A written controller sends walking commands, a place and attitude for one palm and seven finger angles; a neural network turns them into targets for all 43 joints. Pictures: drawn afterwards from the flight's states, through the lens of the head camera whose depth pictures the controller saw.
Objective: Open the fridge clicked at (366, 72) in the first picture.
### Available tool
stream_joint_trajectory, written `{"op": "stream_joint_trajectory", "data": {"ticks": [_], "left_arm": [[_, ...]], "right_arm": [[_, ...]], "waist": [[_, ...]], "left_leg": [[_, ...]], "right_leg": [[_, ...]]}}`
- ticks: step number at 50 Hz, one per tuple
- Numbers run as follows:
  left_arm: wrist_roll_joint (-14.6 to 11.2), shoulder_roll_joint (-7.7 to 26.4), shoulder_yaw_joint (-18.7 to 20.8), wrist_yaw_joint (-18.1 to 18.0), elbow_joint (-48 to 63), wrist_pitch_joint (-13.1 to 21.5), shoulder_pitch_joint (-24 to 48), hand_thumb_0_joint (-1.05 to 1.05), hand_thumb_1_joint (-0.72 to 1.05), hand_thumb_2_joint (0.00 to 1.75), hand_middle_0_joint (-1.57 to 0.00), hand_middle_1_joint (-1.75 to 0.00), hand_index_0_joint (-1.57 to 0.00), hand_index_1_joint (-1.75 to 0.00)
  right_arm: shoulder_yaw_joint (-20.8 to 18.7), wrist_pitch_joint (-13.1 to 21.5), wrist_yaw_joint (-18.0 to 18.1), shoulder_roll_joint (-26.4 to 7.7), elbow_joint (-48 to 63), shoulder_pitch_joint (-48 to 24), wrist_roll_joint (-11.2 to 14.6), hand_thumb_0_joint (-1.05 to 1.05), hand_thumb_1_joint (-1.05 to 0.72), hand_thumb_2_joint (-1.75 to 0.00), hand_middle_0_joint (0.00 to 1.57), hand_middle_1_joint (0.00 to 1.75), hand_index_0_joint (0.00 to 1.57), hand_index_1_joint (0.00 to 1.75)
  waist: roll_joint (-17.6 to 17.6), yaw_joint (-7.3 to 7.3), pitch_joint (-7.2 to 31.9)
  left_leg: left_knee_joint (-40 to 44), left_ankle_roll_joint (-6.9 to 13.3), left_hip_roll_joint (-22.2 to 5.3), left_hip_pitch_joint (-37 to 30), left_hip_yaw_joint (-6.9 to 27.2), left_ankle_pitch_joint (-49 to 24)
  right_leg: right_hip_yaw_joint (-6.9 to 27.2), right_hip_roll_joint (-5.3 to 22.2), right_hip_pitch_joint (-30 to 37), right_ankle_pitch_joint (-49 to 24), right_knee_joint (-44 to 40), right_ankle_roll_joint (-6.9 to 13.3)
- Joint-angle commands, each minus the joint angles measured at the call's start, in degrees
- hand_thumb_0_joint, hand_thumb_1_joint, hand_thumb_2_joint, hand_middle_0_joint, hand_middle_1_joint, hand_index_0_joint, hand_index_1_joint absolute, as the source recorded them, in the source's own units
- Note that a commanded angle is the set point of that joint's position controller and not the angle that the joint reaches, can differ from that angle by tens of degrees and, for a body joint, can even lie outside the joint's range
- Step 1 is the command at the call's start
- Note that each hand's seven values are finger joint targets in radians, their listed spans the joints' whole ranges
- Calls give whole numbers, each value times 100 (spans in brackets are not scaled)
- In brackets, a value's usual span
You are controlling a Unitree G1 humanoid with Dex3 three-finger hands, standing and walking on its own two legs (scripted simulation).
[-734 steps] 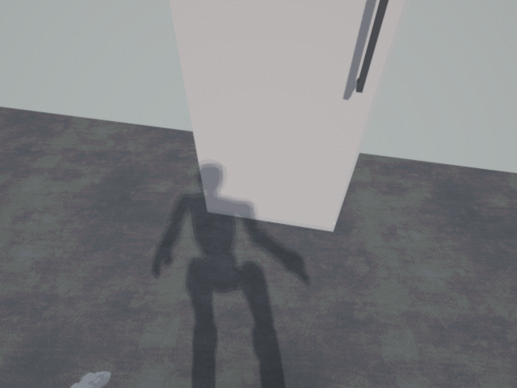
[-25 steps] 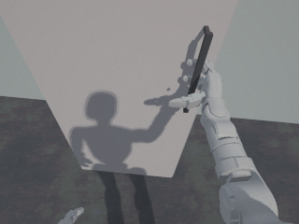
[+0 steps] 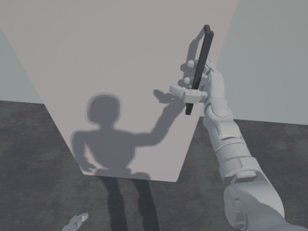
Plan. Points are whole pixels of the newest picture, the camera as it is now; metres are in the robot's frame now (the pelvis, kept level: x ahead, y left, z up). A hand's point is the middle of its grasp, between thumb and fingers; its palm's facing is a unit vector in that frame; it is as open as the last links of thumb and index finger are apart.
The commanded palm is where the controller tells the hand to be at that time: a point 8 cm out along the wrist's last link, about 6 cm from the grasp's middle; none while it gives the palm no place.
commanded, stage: grip the handle and tug to test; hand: right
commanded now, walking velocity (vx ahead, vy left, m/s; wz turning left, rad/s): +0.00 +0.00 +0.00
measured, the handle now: (196, 76) +0.50 -0.07 +0.16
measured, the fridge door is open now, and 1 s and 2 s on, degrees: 0 0 9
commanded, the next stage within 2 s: pull the door a little, standing still in 1.02 s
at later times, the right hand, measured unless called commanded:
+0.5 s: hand (190, 86) +0.45 -0.05 +0.16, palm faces -0.04 +1.00 +0.02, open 5.2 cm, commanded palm +0.42 -0.09 +0.16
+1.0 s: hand (189, 86) +0.44 -0.05 +0.16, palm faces -0.05 +1.00 +0.03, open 5.3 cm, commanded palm +0.39 -0.10 +0.16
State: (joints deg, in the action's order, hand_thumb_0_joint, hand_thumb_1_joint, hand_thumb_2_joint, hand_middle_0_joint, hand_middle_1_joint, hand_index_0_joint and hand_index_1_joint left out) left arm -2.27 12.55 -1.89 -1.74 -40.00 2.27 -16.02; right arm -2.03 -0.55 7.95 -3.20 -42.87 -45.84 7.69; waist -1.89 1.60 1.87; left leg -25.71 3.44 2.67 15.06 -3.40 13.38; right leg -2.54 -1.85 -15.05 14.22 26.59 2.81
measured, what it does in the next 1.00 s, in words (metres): stands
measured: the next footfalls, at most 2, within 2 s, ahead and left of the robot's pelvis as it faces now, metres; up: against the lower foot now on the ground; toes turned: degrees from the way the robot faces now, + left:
left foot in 1.98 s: +0.11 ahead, +0.08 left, +0.00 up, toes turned +7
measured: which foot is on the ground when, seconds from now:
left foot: down 0.00-1.00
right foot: down 0.00-1.00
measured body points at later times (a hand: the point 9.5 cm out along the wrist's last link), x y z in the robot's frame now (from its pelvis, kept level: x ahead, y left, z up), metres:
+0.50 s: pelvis +0.00 -0.01 +0.00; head +0.02 +0.00 +0.45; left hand +0.10 +0.23 -0.12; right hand +0.44 -0.10 +0.17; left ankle +0.00 +0.08 -0.74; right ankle -0.01 -0.09 -0.74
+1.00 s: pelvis +0.02 +0.00 +0.00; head +0.03 +0.01 +0.45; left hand +0.12 +0.24 -0.12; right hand +0.44 -0.10 +0.17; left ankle +0.00 +0.08 -0.74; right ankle -0.01 -0.09 -0.74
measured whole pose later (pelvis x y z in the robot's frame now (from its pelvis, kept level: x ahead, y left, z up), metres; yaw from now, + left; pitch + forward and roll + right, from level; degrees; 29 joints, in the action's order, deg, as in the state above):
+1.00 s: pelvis +0.02 +0.00 +0.00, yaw +2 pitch +3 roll +0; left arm -2.3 12.5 -1.5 -0.9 -38.1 0.7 -16.6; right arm -2.5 -4.1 7.6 -3.4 -32.1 -38.4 7.7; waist -2.1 1.8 2.5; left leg -24.2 3.2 3.3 13.3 -1.5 13.7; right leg -4.2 -1.4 -12.6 15.1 24.9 2.9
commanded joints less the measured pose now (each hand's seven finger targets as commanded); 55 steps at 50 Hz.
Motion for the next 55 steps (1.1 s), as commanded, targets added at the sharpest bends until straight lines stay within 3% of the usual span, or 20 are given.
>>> {"op": "stream_joint_trajectory", "data": {"ticks": [1,4,6,10,11,16,21,22,24,26,30,32,33,36,39,41,43,46,50,55], "left_arm": [[16,652,251,19,721,237,137,0,90,90,-20,-30,-20,-30],[5,645,236,27,704,242,172,0,90,90,-20,-30,-20,-30],[7,693,266,7,677,227,124,0,90,90,-20,-30,-20,-30],[7,653,219,-19,626,220,119,0,90,90,-20,-30,-20,-30],[9,689,242,-25,627,203,81,0,90,90,-20,-30,-20,-30],[31,669,254,1,641,234,37,0,90,90,-20,-30,-20,-30],[16,697,252,-10,637,223,28,0,90,90,-20,-30,-20,-30],[8,690,248,-17,628,221,49,0,90,90,-20,-30,-20,-30],[14,647,237,-11,619,223,66,0,90,90,-20,-30,-20,-30],[20,676,257,-2,654,216,50,0,90,90,-20,-30,-20,-30],[15,655,238,-17,597,222,41,0,90,90,-20,-30,-20,-30],[11,668,248,-15,659,216,93,0,90,90,-20,-30,-20,-30],[22,648,232,1,680,219,83,0,90,90,-20,-30,-20,-30],[9,676,268,8,717,207,96,0,90,90,-20,-30,-20,-30],[13,640,253,28,774,216,156,0,90,90,-20,-30,-20,-30],[11,679,268,40,822,182,160,0,90,90,-20,-30,-20,-30],[16,650,260,56,886,169,259,0,90,90,-20,-30,-20,-30],[-6,676,265,63,980,92,321,0,90,90,-20,-30,-20,-30],[0,618,268,95,1107,31,446,0,90,90,-20,-30,-20,-30],[7,611,259,101,1230,-125,569,0,90,90,-20,-30,-20,-30]], "right_arm": [[147,443,-72,-204,1453,-2798,-37,0,-48,-72,41,134,41,134],[242,437,-99,-115,1534,-2854,-19,0,-62,-78,42,136,42,136],[34,401,-72,-333,1347,-2733,-18,0,-71,-82,43,137,43,137],[48,324,-64,-295,1146,-3026,-38,0,-90,-90,45,140,45,140],[-105,342,-29,-486,1124,-3013,-54,0,-90,-90,45,140,45,140],[-77,461,-27,-418,1255,-2948,-78,0,-90,-90,45,140,45,140],[-26,424,-51,-367,1065,-2928,-38,0,-90,-90,45,140,45,140],[-135,442,-28,-496,1170,-3079,-50,0,-90,-90,45,140,45,140],[-1,423,-31,-343,1210,-3099,-77,0,-90,-90,45,140,45,140],[-10,423,-22,-354,1171,-2941,-71,0,-90,-90,45,140,45,140],[-5,408,-21,-340,1113,-3116,-67,0,-90,-90,45,140,45,140],[-135,421,-19,-454,1193,-2835,-55,0,-90,-90,45,140,45,140],[57,417,-41,-257,1293,-2871,-67,0,-90,-90,45,140,45,140],[-5,382,-52,-306,1242,-2514,-56,0,-90,-90,45,140,45,140],[89,336,-80,-180,1566,-2368,-29,0,-90,-90,45,140,45,140],[57,291,-98,-256,1668,-2106,-24,0,-90,-90,45,140,45,140],[-96,251,-126,-372,2069,-1802,-2,0,-90,-90,45,140,45,140],[18,82,-185,-281,2220,-1352,27,0,-90,-90,45,140,45,140],[8,-118,-186,-285,3104,-860,13,0,-90,-90,45,140,45,140],[16,-449,-207,-325,3691,-360,14,0,-90,-90,45,140,45,140]], "waist": [[641,68,2003],[514,112,1900],[759,66,1810],[587,137,1651],[691,97,1701],[498,40,2025],[814,119,1726],[659,134,1743],[432,138,1793],[571,81,1855],[655,178,1731],[540,47,1864],[493,78,1887],[687,0,1863],[549,-15,1936],[673,-88,1967],[516,-189,2125],[766,-216,1959],[461,-315,2188],[615,-334,2136]], "left_leg": [[136,-171,-172,-553,289,-1950],[157,-167,-155,-448,316,-1899],[204,-179,-160,-498,305,-1815],[241,-178,-162,-377,332,-1645],[255,-181,-175,-473,322,-1617],[129,-141,-162,-559,291,-1863],[207,-180,-151,-473,289,-1719],[212,-173,-150,-436,318,-1730],[177,-160,-154,-391,320,-1768],[170,-160,-152,-461,288,-1745],[209,-172,-145,-372,301,-1692],[185,-153,-153,-500,321,-1774],[164,-152,-150,-490,302,-1829],[170,-152,-147,-546,279,-1813],[149,-149,-146,-592,296,-1992],[139,-143,-155,-765,273,-2107],[110,-136,-160,-927,323,-2398],[140,-161,-176,-1082,282,-2562],[74,-152,-191,-1269,310,-3108],[54,-220,-251,-1526,324,-3793]], "right_leg": [[317,174,1013,-1760,-115,-59],[297,178,1038,-1679,-126,-67],[311,197,927,-1629,-145,-54],[293,160,813,-1360,-169,-52],[304,167,773,-1374,-184,-45],[322,172,930,-1751,-133,-96],[308,195,792,-1515,-172,-63],[297,187,815,-1509,-165,-59],[289,178,892,-1557,-133,-83],[311,190,882,-1605,-149,-82],[301,188,840,-1480,-143,-76],[284,184,861,-1584,-149,-74],[289,177,917,-1636,-154,-84],[304,206,896,-1693,-151,-84],[261,197,981,-1804,-139,-85],[277,207,947,-1957,-162,-91],[205,193,1029,-2147,-145,-92],[185,213,944,-2234,-185,-83],[134,220,1192,-2756,-141,-113],[108,216,1205,-3069,-131,-107]]}}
